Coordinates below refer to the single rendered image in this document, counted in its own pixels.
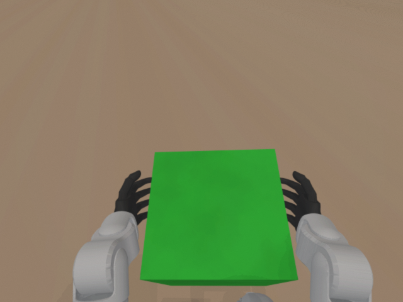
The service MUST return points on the robot left forearm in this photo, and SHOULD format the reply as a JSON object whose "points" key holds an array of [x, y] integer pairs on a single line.
{"points": [[100, 271]]}

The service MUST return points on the robot right forearm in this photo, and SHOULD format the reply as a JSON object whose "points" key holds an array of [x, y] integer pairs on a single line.
{"points": [[338, 272]]}

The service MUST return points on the left robot hand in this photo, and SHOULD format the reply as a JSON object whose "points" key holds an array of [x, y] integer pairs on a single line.
{"points": [[128, 196]]}

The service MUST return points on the right robot hand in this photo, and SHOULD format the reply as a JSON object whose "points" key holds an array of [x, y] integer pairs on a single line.
{"points": [[306, 198]]}

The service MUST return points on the carton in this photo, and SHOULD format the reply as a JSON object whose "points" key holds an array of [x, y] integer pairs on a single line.
{"points": [[217, 218]]}

